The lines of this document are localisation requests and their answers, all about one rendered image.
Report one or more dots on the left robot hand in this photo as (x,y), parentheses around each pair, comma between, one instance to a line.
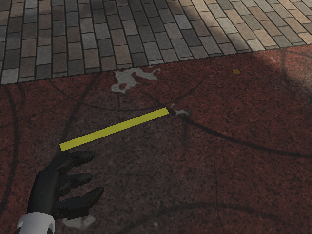
(54,182)

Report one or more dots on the robot left forearm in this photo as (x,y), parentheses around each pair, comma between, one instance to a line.
(36,223)

